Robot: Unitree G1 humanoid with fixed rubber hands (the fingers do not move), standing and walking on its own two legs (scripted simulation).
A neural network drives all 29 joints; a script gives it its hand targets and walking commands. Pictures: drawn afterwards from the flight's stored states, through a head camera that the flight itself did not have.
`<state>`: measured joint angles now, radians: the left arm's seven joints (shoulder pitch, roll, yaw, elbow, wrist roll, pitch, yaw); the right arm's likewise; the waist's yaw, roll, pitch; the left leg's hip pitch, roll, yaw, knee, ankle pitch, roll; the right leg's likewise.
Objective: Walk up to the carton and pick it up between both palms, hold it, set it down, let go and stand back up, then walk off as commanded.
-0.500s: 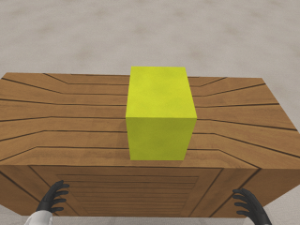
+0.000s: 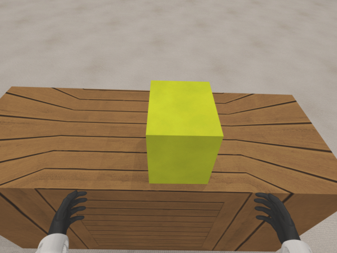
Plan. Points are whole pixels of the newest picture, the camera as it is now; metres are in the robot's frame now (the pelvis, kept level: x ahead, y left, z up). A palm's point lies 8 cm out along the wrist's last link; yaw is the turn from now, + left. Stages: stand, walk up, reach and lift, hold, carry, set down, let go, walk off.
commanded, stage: reach and lift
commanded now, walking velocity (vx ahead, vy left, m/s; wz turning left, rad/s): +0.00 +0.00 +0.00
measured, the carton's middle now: (179, 132) +0.47 -0.02 +0.00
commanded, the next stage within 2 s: none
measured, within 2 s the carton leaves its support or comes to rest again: neither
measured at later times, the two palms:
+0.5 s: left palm (70, 207) +0.21 +0.22 +0.03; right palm (276, 209) +0.21 -0.22 +0.04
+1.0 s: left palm (86, 163) +0.30 +0.20 +0.07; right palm (261, 163) +0.30 -0.21 +0.07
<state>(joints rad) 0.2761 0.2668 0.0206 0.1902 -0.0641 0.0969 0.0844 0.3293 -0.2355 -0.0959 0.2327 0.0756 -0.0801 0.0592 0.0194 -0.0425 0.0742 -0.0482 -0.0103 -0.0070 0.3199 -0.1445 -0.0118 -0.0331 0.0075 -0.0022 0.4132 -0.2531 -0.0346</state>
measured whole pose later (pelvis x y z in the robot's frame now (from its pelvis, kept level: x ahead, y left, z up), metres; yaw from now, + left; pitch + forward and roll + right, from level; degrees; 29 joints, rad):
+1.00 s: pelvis +0.02 +0.00 +0.00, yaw +0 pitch -3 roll +2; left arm -0.03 0.24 -0.01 -0.03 -0.13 0.35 0.11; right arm -0.02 -0.24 -0.05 0.11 0.22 0.13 -0.02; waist 0.02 -0.04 0.06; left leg -0.09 -0.01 -0.01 0.29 -0.15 -0.01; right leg -0.07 0.01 0.00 0.39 -0.26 -0.03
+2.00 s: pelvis +0.02 +0.00 +0.00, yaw +0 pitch +6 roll +1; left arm -0.72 0.24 -0.01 0.47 -0.13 0.47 0.14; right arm -0.81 -0.30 -0.05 0.85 0.27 0.16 -0.05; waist 0.02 -0.04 -0.04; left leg -0.30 0.00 -0.01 0.35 -0.15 -0.01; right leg -0.26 0.02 0.00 0.39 -0.23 -0.03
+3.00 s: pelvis +0.02 +0.01 -0.01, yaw -1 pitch +22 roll -1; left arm -0.78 0.08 0.03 1.03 -0.03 -0.22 0.14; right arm -0.88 -0.22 -0.03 1.28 0.22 -0.27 0.01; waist 0.02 -0.02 -0.21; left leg -0.65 0.03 -0.01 0.43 -0.15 -0.01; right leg -0.58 0.04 0.00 0.39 -0.19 -0.02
